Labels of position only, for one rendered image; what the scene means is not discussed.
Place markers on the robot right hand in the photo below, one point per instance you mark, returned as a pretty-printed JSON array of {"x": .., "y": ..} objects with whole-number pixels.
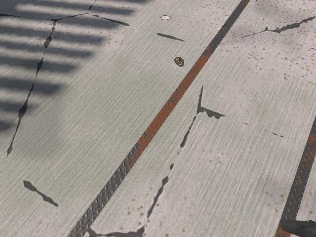
[{"x": 299, "y": 227}]

